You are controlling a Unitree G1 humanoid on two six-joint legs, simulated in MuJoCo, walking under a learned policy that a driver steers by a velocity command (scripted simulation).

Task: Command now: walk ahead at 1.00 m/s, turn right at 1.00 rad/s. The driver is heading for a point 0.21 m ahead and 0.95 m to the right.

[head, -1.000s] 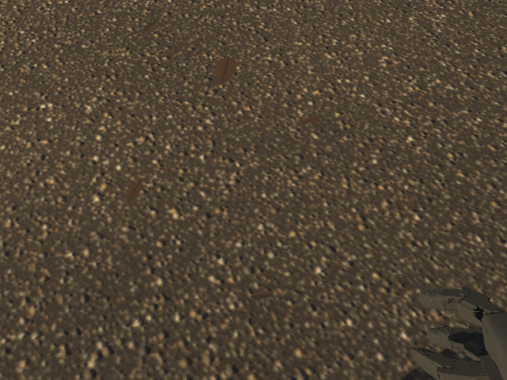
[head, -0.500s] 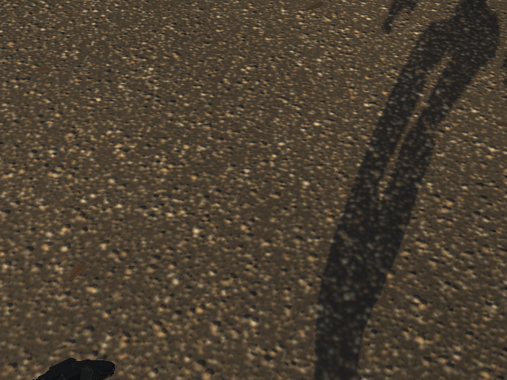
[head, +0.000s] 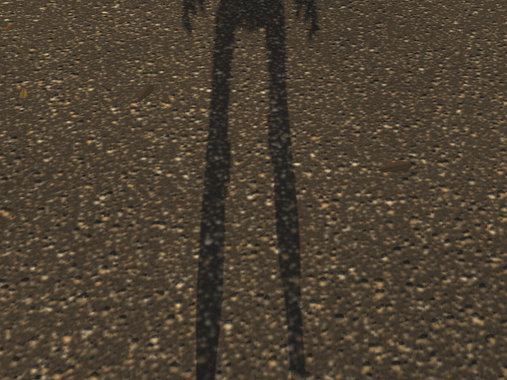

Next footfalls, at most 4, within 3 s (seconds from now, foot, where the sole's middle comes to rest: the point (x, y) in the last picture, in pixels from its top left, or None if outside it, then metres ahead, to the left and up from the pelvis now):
0.28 right None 0.43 -0.09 -0.77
0.70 left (276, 237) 0.91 -0.04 -0.77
1.10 right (371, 181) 1.14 -0.37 -0.77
1.70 left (390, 122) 1.44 -0.49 -0.77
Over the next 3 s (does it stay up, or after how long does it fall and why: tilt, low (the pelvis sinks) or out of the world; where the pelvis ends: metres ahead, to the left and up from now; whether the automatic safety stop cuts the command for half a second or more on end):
stays up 1.12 -1.48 -0.04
